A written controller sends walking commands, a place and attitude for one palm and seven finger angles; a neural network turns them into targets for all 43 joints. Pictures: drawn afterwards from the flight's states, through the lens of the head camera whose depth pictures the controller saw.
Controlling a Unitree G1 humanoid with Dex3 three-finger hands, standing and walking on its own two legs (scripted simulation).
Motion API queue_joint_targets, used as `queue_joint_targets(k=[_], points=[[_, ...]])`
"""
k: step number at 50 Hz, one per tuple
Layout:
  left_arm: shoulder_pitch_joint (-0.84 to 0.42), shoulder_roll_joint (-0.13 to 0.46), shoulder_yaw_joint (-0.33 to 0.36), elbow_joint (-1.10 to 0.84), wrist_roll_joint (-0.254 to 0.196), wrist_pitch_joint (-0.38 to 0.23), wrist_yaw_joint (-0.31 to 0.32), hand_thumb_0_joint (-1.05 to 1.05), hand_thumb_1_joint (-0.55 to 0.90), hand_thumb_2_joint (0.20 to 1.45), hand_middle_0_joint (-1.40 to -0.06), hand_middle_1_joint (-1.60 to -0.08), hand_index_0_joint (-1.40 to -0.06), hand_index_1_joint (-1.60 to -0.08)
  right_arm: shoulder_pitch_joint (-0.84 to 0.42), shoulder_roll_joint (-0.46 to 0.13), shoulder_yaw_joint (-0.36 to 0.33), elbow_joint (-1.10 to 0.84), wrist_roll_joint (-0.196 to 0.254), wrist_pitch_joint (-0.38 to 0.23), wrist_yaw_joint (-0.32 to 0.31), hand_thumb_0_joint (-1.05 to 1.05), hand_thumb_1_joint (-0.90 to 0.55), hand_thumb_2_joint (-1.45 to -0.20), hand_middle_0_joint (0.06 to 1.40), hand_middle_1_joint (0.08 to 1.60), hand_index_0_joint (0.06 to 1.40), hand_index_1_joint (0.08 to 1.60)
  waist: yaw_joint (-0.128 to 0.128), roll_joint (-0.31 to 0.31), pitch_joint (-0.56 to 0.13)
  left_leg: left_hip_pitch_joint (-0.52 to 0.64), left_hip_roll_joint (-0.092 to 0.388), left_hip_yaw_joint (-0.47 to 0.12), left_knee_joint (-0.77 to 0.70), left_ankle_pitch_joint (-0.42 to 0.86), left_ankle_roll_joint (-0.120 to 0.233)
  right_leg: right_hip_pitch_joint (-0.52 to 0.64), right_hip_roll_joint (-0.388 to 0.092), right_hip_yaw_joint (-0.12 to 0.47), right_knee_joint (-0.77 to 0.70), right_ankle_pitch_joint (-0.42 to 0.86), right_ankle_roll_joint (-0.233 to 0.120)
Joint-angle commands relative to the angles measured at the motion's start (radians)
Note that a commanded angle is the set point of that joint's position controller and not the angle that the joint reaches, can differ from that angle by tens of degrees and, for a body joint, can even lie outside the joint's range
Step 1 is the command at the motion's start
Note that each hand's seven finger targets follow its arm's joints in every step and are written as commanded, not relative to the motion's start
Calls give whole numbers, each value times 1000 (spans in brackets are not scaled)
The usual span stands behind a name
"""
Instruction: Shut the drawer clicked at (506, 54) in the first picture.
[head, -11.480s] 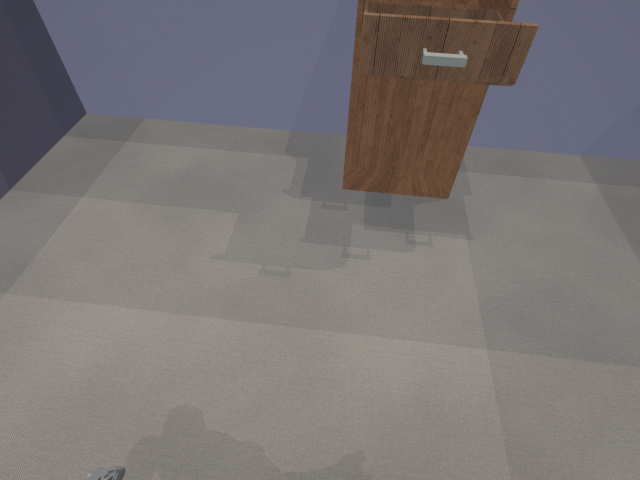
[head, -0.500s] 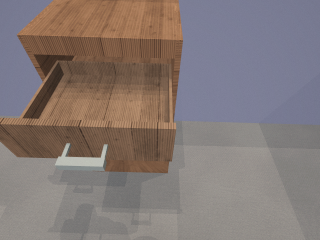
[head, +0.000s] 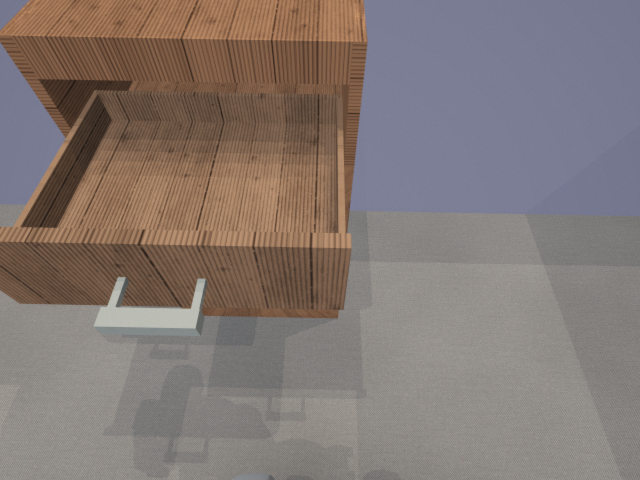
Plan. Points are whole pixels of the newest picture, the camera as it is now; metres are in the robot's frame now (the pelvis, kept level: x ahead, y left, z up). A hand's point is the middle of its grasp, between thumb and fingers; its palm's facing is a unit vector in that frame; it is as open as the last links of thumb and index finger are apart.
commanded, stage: come to a stop and stand still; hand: left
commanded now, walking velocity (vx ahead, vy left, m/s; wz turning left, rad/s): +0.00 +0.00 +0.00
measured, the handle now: (156, 304) +0.30 +0.22 +0.04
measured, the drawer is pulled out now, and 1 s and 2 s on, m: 0.29 0.29 0.29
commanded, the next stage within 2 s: look again from close up in 0.42 s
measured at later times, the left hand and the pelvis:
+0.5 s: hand out of the picture +0.00 +0.18 -0.16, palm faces +0.02 -0.97 -0.22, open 7.4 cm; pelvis -0.02 +0.00 +0.01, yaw +1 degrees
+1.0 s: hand out of the picture -0.01 +0.19 -0.17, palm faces +0.03 -0.98 -0.19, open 7.4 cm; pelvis -0.01 +0.01 +0.01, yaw +1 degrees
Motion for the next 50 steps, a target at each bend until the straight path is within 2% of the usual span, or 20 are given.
queue_joint_targets(k=[1, 2, 3, 5, 6, 7, 8, 9, 10, 11, 17, 18, 19, 20, 21, 22, 25, 30, 40, 50], points=[[33, 80, 8, -78, -8, -2, 14, 0, 900, 900, -200, -300, -200, -300, 138, -153, -2, -18, -8, -27, 3, 0, -900, -900, 200, 300, 200, 300, -32, 218, -173, 125, 312, -292, -209, 687, 205, -69, 47, 24, 275, -236, -9], [22, 81, 8, -68, -11, 5, 14, 0, 900, 900, -200, -300, -200, -300, 85, -129, 9, -27, -11, -27, -3, 0, -900, -900, 200, 300, 200, 300, -18, 236, -124, 41, 305, -298, -234, 615, 222, -63, 19, 54, 314, -233, -20], [29, 87, 7, -58, -11, 5, 9, 0, 900, 900, -200, -300, -200, -300, 33, -120, 18, -36, -11, -23, -5, 0, -900, -900, 200, 300, 200, 300, 4, 214, -90, 9, 276, -269, -229, 566, 212, -57, 7, 57, 278, -197, -26], [80, 79, -1, -33, -10, -4, -2, 0, 900, 900, -200, -300, -200, -300, -9, -124, 21, -44, -10, -20, -4, 0, -900, -900, 200, 300, 200, 300, 31, 153, -135, 61, 219, -202, -173, 518, 166, -6, 10, 19, 62, -74, -23], [119, 85, -6, -15, -6, -13, -5, 0, 900, 900, -200, -300, -200, -300, -21, -123, 18, -41, -2, -18, -3, 0, -900, -900, 200, 300, 200, 300, 47, 88, -155, 86, 179, -172, -117, 458, 129, 26, 16, 21, -85, 57, -20], [126, 101, -8, -4, -2, -23, -5, 0, 900, 900, -200, -300, -200, -300, -19, -108, 17, -38, 5, -15, 0, 0, -900, -900, 200, 300, 200, 300, 37, 5, -155, 94, 112, -130, -60, 342, 71, 25, -13, 101, -216, 257, -35], [93, 136, -8, -5, -4, -30, -5, 0, 900, 900, -200, -300, -200, -300, 0, -79, 18, -39, 10, -9, 5, 0, -900, -900, 200, 300, 200, 300, 5, -52, -137, 78, 62, -83, -63, 163, 26, 8, -103, 189, -269, 351, -73], [45, 163, -9, -13, -8, -30, -8, 0, 900, 900, -200, -300, -200, -300, 27, -66, 19, -28, 8, -5, 10, 0, -900, -900, 200, 300, 200, 300, -23, -17, -115, 101, 35, -69, -115, 45, 6, -50, -144, 201, -270, 287, -106], [16, 157, -8, -16, -8, -36, -10, 0, 900, 900, -200, -300, -200, -300, 13, -57, 21, -12, 1, 1, 11, 0, -900, -900, 200, 300, 200, 300, -20, -88, -96, 126, 40, -65, -107, 51, 2, -85, -114, 195, -275, 265, -102], [13, 144, -13, -11, -6, -37, -11, 0, 900, 900, -200, -300, -200, -300, 15, -64, 19, -2, 1, 1, 12, 0, -900, -900, 200, 300, 200, 300, -22, -94, -86, 149, 47, -67, -120, 69, 5, -98, -100, 179, -281, 258, -95], [66, 104, -21, 29, -7, -41, -8, 0, 900, 900, -200, -300, -200, -300, 42, -71, 30, 53, 2, -17, 12, 0, -900, -900, 200, 300, 200, 300, -8, -8, -85, 154, 91, -95, -199, 148, 17, -41, -36, 114, -276, 223, -57], [147, 118, -20, 53, 13, -67, 28, 0, 900, 900, -200, -300, -200, -300, 27, -106, 26, -29, 4, -44, 12, 0, -900, -900, 200, 300, 200, 300, 8, -37, -118, 89, 110, -71, 14, 290, 4, 19, -67, 146, -247, 585, -42], [89, 151, -19, 4, 2, -72, 23, 0, 900, 900, -200, -300, -200, -300, 91, -65, 34, -47, 0, -42, 19, 0, -900, -900, 200, 300, 200, 300, -35, -26, -207, 62, 77, -69, -36, 64, 9, 62, -102, 155, -224, 421, -80], [52, 139, -22, -15, -2, -72, 17, 0, 900, 900, -200, -300, -200, -300, 107, -67, 39, -50, -4, -42, 19, 0, -900, -900, 200, 300, 200, 300, -40, -6, -185, 50, 71, -72, -52, 46, 14, 23, -77, 135, -207, 279, -97], [58, 134, -22, -27, -1, -68, 11, 0, 900, 900, -200, -300, -200, -300, 110, -72, 39, -55, -10, -47, 20, 0, -900, -900, 200, 300, 200, 300, -27, 97, -174, 66, 78, -73, -76, 116, 19, 8, -56, 109, -180, 273, -102], [68, 135, -25, -24, -5, -62, 7, 0, 900, 900, -200, -300, -200, -300, 104, -79, 42, -65, -8, -44, 18, 0, -900, -900, 200, 300, 200, 300, -20, 105, -138, 42, 80, -97, -80, 120, 33, -5, -30, 98, -178, 212, -94], [80, 125, -32, -13, -5, -49, -1, 0, 900, 900, -200, -300, -200, -300, 111, -90, 45, -77, -4, -40, 15, 0, -900, -900, 200, 300, 200, 300, -14, 29, -53, -13, 80, -117, -119, 31, 47, -39, -9, 91, -204, 77, -87], [88, 125, -35, -4, -6, -38, -8, 0, 900, 900, -200, -300, -200, -300, 136, -102, 49, -59, -7, -37, 17, 0, -900, -900, 200, 300, 200, 300, -10, 13, -2, -48, 72, -137, -186, -98, 48, -61, -1, 84, -220, -35, -81], [120, 113, -39, 37, -9, -46, -10, 0, 900, 900, -200, -300, -200, -300, 150, -88, 53, 3, -1, -54, 10, 0, -900, -900, 200, 300, 200, 300, 4, -7, -96, 45, 83, -117, -170, 125, 52, 5, -17, 74, -206, 171, -64], [132, 104, -39, 83, -8, -46, -7, 0, 900, 900, -200, -300, -200, -300, 127, -78, 55, 50, 3, -57, 2, 0, -900, -900, 200, 300, 200, 300, 8, 18, -96, 102, 89, -104, -162, 232, 49, 18, -25, 73, -218, 254, -54]])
